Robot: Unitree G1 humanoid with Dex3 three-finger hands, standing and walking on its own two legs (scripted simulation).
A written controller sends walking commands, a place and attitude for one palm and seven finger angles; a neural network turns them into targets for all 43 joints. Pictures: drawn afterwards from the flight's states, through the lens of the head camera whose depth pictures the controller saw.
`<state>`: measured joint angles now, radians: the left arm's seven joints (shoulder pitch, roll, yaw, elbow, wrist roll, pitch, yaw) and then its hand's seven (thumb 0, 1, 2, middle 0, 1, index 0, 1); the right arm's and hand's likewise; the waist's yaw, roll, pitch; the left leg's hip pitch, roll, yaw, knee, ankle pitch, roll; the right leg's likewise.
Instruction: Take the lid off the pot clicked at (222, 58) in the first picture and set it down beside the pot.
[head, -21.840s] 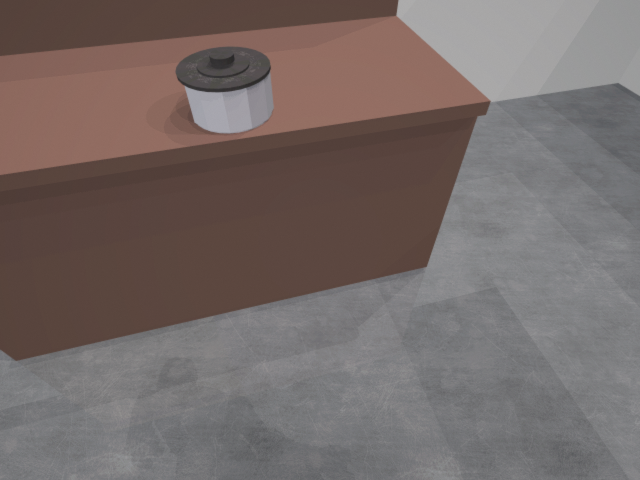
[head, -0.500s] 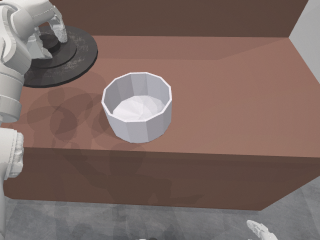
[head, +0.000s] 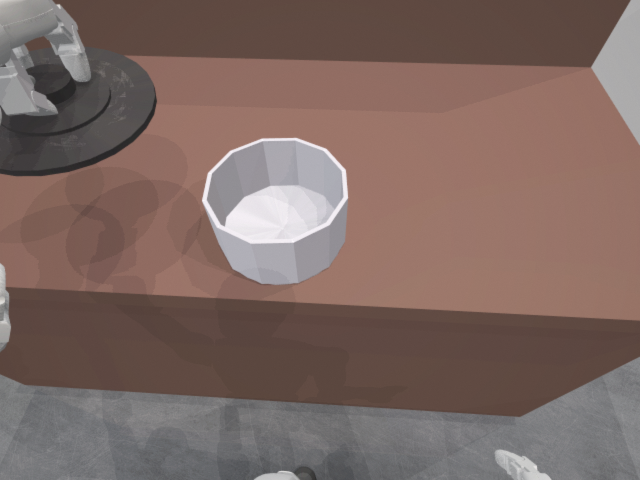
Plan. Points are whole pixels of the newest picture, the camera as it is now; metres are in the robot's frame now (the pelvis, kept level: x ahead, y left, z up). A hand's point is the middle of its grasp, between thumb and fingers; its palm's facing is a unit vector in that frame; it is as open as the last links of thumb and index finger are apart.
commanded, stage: move the lid sideways beside the pot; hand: left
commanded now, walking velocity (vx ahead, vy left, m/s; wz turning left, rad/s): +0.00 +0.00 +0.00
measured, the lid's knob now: (45, 84) +0.48 +0.31 +0.23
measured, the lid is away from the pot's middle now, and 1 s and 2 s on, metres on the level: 0.24 0.23 0.23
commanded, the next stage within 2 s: lower the lid onto the table in 0.16 s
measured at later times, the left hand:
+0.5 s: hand (35, 85) +0.45 +0.31 +0.24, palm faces -0.26 -0.07 -0.96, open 8.1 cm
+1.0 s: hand (58, 118) +0.45 +0.30 +0.20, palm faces -0.32 -0.07 -0.95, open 8.1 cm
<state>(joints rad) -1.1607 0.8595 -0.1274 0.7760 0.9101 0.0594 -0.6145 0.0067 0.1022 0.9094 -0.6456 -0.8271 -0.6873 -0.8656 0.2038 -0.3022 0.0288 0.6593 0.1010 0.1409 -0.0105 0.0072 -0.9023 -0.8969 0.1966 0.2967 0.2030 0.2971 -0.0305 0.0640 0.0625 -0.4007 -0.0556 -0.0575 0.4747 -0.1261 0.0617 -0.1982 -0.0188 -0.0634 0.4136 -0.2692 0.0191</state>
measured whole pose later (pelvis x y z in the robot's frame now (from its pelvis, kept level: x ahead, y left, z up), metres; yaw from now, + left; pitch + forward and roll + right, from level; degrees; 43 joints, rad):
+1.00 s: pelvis +0.00 +0.00 +0.00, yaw -1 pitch +4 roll -2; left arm -1.07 0.84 -0.09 0.84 0.92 0.03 -0.58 0.01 0.11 0.91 -0.64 -0.83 -0.68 -0.87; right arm 0.23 -0.31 0.02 0.65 0.10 0.15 0.00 0.01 -0.90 -0.90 0.20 0.30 0.20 0.30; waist -0.05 0.06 0.05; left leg -0.42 -0.04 -0.05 0.50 -0.14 0.06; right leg -0.22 -0.01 -0.05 0.43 -0.27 0.02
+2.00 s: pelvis +0.01 +0.01 -0.01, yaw -2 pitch +7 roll -3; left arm -0.99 0.83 -0.06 0.95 0.91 -0.08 -0.52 0.01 0.12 0.91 -0.63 -0.82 -0.67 -0.87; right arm 0.26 -0.30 0.01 0.66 0.09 0.15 -0.01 0.01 -0.90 -0.90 0.20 0.30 0.20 0.30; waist -0.08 0.04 0.03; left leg -0.50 -0.04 -0.04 0.56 -0.18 0.07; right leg -0.29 -0.01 -0.04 0.47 -0.30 0.02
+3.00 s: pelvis +0.01 +0.00 -0.01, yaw -3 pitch +9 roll -3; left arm -0.91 0.82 -0.05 1.01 0.93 -0.14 -0.44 0.01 0.12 0.91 -0.62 -0.82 -0.67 -0.86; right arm 0.29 -0.32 0.02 0.67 0.09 0.13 -0.05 0.00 -0.90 -0.90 0.20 0.30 0.20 0.30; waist -0.09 0.03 0.00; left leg -0.59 -0.02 -0.03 0.65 -0.22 0.06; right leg -0.39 0.01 -0.03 0.56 -0.34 0.02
